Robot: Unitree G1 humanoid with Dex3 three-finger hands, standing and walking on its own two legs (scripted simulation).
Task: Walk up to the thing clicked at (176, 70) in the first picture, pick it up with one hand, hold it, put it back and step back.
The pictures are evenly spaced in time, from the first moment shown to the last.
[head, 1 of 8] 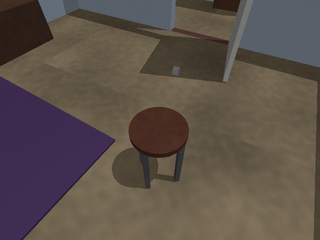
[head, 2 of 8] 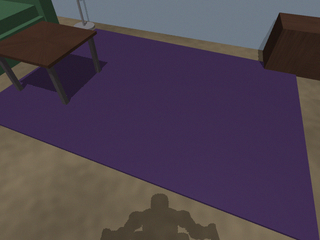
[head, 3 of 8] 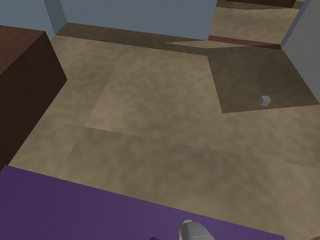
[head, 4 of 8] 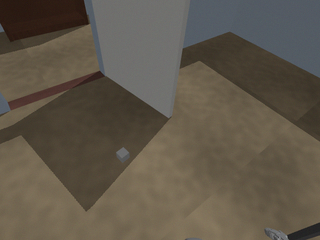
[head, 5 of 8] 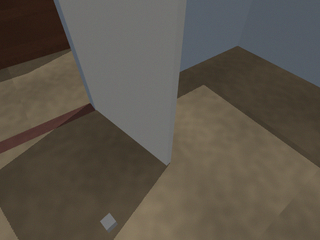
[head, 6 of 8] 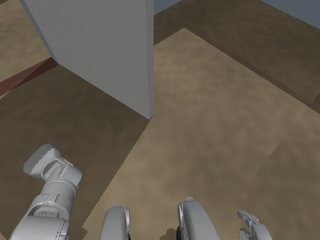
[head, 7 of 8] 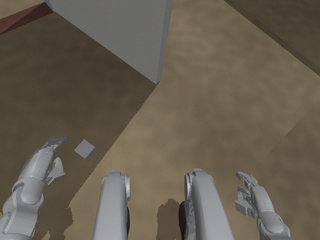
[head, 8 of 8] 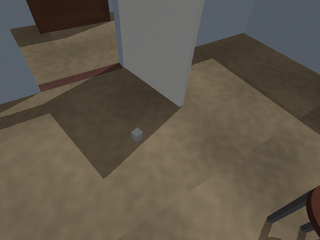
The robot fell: no
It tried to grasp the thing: yes
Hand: left
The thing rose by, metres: 0.65
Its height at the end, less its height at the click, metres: +0.00
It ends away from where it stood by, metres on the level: 0.00
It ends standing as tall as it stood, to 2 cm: yes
